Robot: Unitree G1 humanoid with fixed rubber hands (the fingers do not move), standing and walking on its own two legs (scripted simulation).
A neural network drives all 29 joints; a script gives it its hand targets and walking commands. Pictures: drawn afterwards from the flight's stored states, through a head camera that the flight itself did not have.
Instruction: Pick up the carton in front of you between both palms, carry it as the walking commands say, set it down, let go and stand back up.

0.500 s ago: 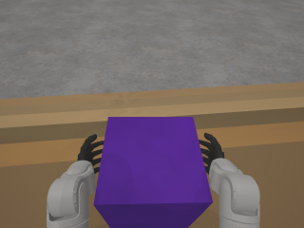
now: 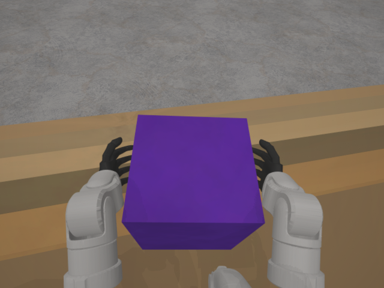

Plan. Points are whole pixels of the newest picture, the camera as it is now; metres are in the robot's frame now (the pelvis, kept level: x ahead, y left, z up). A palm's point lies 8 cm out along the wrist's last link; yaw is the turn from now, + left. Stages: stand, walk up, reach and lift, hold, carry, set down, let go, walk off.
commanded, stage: carry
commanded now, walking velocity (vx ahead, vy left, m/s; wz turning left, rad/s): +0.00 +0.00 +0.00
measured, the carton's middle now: (189, 190) +0.31 -0.01 +0.02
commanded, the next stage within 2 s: none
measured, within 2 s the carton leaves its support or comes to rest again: neither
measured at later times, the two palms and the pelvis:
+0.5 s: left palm (114, 98) +0.50 +0.16 +0.10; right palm (242, 96) +0.51 -0.14 +0.11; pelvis +0.15 +0.00 +0.01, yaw +1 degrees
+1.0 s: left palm (100, 84) +0.54 +0.19 +0.11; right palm (226, 88) +0.53 -0.11 +0.10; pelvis +0.19 +0.04 +0.00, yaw +1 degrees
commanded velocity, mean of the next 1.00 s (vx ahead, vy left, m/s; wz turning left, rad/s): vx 0.00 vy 0.00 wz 0.00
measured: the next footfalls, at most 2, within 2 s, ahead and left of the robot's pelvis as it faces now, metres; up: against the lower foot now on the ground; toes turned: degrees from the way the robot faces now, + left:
right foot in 0.12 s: +0.21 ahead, -0.09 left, +0.00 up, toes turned -3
left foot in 0.74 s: +0.22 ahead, +0.11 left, +0.00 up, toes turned +4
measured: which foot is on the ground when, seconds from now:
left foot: down 0.00-0.62, up 0.64-0.72, down 0.74-1.00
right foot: up 0.00-0.10, down 0.12-1.00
